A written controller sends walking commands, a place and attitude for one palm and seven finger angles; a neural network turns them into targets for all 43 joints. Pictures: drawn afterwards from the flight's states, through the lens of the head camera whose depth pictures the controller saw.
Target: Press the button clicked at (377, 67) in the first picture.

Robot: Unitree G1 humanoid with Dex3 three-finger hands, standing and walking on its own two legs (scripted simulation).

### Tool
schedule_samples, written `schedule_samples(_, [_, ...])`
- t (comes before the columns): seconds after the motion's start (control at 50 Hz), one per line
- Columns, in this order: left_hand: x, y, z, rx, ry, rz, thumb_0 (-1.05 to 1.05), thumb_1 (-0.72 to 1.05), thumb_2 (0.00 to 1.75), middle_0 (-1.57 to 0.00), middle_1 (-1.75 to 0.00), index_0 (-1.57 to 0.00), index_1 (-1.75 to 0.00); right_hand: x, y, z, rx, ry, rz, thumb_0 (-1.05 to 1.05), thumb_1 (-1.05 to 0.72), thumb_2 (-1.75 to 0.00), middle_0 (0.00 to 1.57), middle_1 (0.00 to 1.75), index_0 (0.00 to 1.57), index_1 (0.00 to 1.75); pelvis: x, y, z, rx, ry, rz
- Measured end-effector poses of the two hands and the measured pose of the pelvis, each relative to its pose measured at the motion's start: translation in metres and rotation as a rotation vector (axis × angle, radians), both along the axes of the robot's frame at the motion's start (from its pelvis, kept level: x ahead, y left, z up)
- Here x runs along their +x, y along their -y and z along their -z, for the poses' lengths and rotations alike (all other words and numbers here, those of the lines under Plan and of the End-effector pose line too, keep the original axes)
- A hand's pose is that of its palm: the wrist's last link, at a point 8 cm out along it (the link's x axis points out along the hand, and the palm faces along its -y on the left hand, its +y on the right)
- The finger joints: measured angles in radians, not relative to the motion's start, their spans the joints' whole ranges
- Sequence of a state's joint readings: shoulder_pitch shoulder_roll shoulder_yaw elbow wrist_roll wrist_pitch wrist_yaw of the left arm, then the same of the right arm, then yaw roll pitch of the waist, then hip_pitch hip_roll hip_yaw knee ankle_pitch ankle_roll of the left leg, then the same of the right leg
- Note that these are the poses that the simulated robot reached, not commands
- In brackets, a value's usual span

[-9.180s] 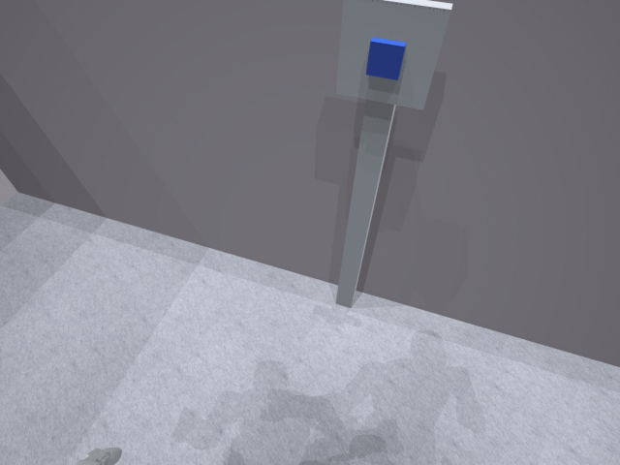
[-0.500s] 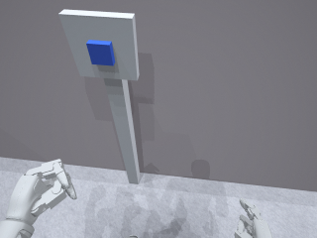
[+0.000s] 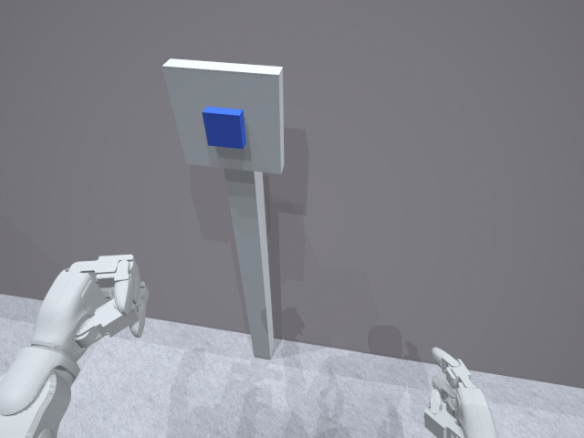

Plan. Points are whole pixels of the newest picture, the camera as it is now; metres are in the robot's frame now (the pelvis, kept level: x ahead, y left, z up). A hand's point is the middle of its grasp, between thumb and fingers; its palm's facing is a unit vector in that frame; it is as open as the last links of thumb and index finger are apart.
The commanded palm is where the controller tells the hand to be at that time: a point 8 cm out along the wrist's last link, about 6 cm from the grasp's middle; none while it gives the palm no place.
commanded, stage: raise the hand and make a fist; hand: left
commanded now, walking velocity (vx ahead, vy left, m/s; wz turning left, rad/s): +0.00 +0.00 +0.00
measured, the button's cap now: (225, 126) +0.53 +0.17 +0.18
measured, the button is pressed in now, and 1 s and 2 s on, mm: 0 0 0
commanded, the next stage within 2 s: aim a knuckle at the button in 0.66 s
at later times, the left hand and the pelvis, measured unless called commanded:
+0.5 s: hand (138, 281) +0.23 +0.19 +0.17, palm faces -0.02 -0.99 -0.10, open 3.1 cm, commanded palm +0.20 +0.24 +0.18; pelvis +0.00 -0.02 +0.01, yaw +0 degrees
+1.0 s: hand (160, 255) +0.27 +0.18 +0.17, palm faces +0.00 -1.00 -0.08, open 3.1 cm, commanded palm +0.25 +0.23 +0.18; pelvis +0.01 -0.03 +0.01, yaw +0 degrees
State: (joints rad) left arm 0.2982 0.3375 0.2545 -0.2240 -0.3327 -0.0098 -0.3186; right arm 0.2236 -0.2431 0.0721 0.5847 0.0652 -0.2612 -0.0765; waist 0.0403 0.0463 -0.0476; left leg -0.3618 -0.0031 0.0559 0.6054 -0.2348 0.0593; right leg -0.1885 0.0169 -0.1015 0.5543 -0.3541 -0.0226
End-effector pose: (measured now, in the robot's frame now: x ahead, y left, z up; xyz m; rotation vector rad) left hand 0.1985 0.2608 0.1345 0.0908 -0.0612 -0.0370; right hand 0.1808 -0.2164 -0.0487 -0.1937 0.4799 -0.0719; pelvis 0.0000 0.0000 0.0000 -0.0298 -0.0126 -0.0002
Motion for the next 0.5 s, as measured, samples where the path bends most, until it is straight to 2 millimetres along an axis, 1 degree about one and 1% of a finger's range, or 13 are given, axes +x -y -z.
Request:
schedule_samples(0.14, [0.005, -0.002, -0.022, 0.01, 0.019, -0.007, 0.02, 0.9, 0.9, -1.3, -1.5, -1.3, -1.5, 0.001, -0.004, -0.002, 0.008, -0.005, -0.018, 0.01, -0.9, -0.9, 0.21, 0.3, 0.2, 0.3, -0.003, 0.002, -0.004, 0.005, 0.029, -0.005])
schedule_samples(0.32, [0.011, 0.001, -0.049, 0.026, 0.039, -0.007, 0.02, 0.9, 0.9, -1.3, -1.5, -1.3, -1.5, 0.001, 0.002, -0.002, 0.018, -0.01, -0.015, 0.01, -0.9, -0.9, 0.21, 0.3, 0.2, 0.3, -0.005, 0.008, -0.008, 0.013, 0.051, -0.007])
schedule_samples(0.38, [0.012, 0.003, -0.049, 0.016, 0.023, -0.013, 0.02, 0.9, 0.9, -1.3, -1.5, -1.3, -1.5, 0.001, 0.007, -0.003, 0.023, -0.008, -0.011, 0.01, -0.9, -0.9, 0.21, 0.3, 0.2, 0.3, -0.005, 0.01, -0.008, 0.014, 0.053, -0.006])
schedule_samples(0.5, [0.011, 0.014, -0.04, 0.012, -0.018, -0.011, 0.02, 0.9, 0.9, -1.3, -1.5, -1.3, -1.5, 0.003, 0.016, -0.004, 0.02, -0.003, 0.0, 0.01, -0.9, -0.9, 0.21, 0.3, 0.2, 0.3, -0.004, 0.016, -0.008, 0.018, 0.055, -0.003])
